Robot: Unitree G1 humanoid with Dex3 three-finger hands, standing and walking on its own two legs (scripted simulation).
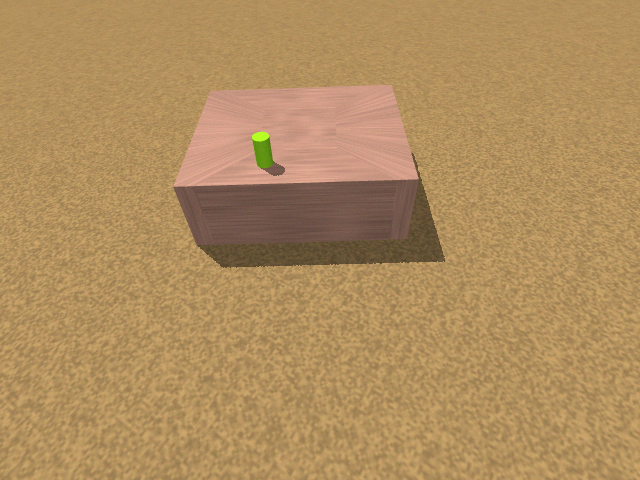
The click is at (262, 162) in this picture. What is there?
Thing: squat round
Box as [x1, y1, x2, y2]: [252, 132, 272, 167]
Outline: 257,132 252,136 257,165 260,167 268,167 272,164 268,134 265,132
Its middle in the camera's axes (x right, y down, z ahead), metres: -0.23 -0.34 +1.50
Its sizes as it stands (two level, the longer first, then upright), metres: 0.065 0.065 0.123
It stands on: a support 0.33 m high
